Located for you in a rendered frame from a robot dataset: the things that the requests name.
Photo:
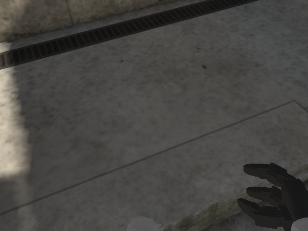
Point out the robot right hand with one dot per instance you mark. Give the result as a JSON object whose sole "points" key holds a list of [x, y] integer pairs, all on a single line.
{"points": [[289, 204]]}

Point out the robot right forearm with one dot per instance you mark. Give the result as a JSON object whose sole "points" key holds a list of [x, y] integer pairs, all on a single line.
{"points": [[300, 225]]}

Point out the robot left thigh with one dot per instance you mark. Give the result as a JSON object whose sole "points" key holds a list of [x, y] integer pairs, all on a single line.
{"points": [[144, 224]]}

